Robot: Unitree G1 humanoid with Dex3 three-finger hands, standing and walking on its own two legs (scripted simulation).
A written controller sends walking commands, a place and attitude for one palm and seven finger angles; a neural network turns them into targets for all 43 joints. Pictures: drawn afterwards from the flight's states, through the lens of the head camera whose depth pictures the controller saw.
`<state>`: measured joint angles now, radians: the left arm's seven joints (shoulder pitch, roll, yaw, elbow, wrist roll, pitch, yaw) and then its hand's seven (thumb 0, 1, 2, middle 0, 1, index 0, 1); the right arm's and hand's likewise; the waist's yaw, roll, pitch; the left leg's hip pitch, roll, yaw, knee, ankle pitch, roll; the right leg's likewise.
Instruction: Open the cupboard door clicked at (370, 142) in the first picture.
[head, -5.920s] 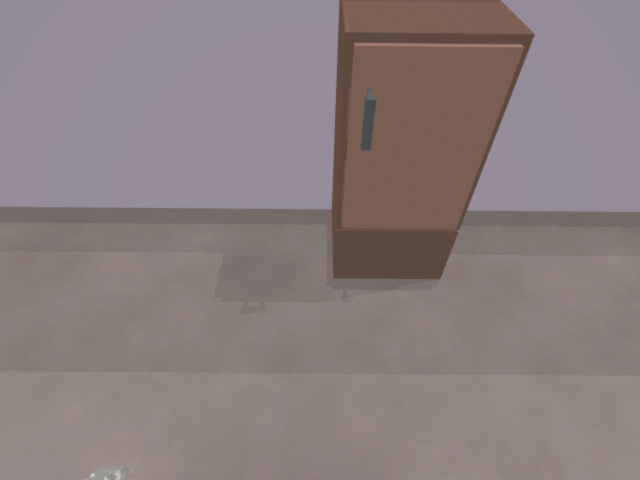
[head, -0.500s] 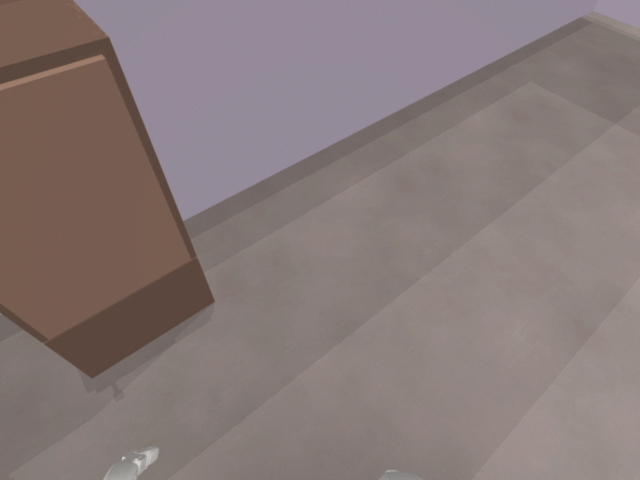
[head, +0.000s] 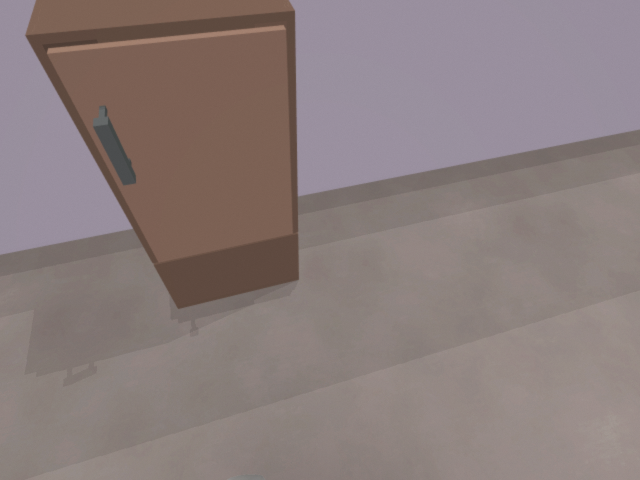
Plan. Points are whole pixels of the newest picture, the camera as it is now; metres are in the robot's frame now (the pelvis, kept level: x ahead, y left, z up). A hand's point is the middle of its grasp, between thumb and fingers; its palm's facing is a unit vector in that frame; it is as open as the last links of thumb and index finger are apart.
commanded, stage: turn to face it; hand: left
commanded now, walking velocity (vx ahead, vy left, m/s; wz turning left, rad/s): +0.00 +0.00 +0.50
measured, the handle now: (116, 145) +0.65 +0.43 -0.02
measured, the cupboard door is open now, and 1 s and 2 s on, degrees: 0 0 0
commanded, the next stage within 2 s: take the last steps up to it in 0.52 s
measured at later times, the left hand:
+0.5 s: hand out of the picture +0.09 +0.21 -0.14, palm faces +0.20 -0.94 -0.26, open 7.4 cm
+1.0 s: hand out of the picture -0.11 +0.16 -0.17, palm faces +0.38 -0.91 -0.18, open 7.4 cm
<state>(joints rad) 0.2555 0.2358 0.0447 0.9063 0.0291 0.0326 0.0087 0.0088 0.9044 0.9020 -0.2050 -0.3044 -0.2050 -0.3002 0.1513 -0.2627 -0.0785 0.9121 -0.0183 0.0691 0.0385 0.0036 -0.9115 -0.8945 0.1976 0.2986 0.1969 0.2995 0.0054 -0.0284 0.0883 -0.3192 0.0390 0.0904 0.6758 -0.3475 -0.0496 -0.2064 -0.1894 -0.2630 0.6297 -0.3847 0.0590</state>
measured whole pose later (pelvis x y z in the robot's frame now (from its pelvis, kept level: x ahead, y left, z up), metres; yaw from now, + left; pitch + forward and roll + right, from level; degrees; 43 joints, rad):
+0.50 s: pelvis +0.01 -0.01 +0.01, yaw +11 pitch -1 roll +1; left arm 0.16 0.20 0.03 0.89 0.01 0.03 0.01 0.01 0.91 0.90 -0.20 -0.30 -0.20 -0.30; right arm 0.23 -0.20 -0.06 0.95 -0.02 0.04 0.01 0.00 -0.90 -0.89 0.20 0.30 0.20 0.30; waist -0.02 0.02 0.05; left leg -0.27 -0.05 -0.07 0.55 -0.27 0.01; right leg -0.25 -0.03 -0.05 0.57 -0.30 0.05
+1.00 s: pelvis +0.01 +0.02 +0.01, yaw +17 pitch -1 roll -1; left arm 0.44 0.20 0.04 1.12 0.03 0.02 0.00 0.01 0.91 0.90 -0.20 -0.30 -0.20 -0.30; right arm 0.25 -0.18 -0.05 1.03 -0.03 -0.01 0.01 0.00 -0.91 -0.89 0.20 0.30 0.20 0.30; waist 0.04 -0.03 -0.01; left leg -0.18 0.05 0.09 0.52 -0.31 0.00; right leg -0.24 -0.08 -0.14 0.63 -0.40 0.00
